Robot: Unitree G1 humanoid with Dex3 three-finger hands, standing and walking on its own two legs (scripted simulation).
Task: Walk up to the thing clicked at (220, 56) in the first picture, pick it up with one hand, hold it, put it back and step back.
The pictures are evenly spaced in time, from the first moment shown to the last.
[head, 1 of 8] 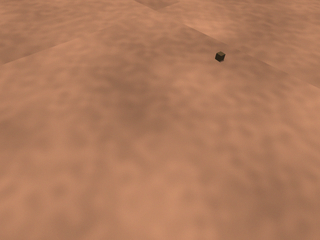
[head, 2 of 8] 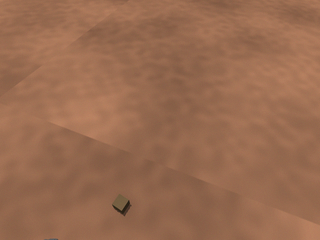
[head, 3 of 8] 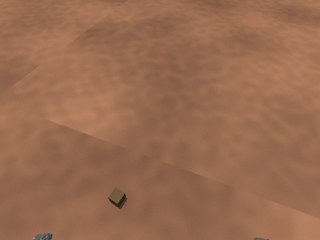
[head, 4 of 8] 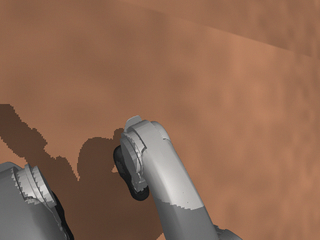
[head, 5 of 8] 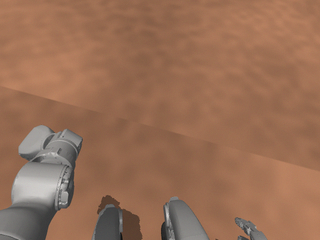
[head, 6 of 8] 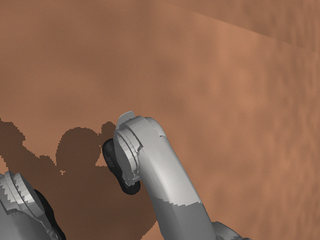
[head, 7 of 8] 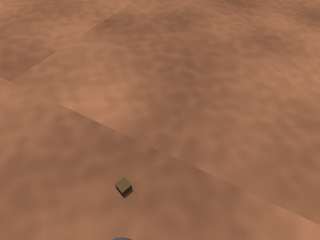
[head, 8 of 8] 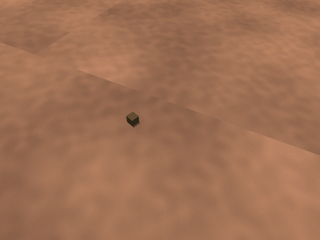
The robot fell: no
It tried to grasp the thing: yes
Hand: left
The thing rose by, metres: 0.65
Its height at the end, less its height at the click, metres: +0.00
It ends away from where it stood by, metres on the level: 0.01
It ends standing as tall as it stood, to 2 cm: yes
